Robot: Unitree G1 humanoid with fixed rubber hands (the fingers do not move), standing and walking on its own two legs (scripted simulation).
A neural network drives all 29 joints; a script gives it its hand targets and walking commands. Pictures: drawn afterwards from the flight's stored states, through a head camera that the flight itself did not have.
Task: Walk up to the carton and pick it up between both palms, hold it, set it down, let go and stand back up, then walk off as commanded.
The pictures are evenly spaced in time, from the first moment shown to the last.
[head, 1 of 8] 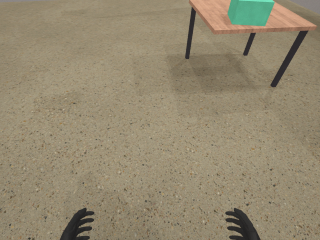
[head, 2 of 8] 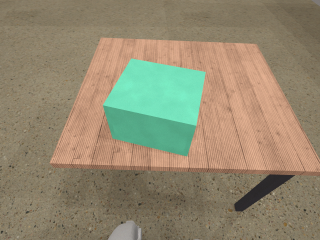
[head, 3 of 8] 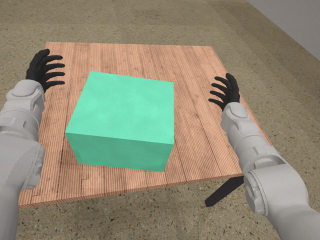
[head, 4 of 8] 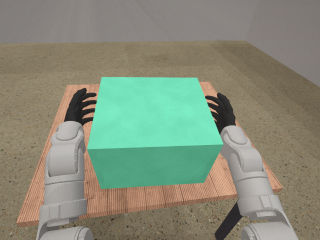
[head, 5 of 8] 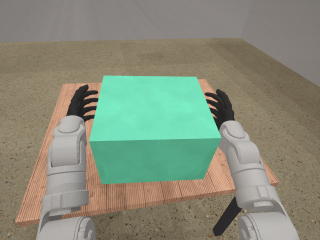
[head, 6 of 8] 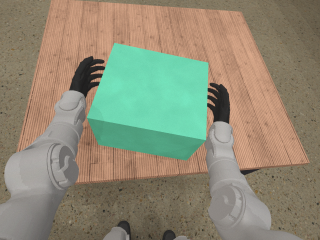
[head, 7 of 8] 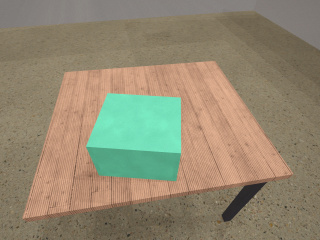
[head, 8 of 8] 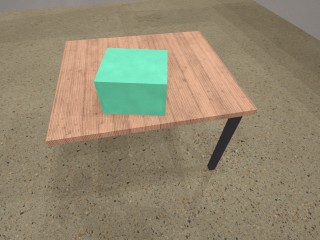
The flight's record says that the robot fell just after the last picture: no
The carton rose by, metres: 0.18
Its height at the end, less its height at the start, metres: +0.00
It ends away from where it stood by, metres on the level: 0.03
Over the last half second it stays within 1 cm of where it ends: yes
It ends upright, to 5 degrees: yes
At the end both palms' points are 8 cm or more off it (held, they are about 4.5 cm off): yes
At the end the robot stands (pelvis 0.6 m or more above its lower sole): yes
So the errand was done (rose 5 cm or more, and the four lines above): yes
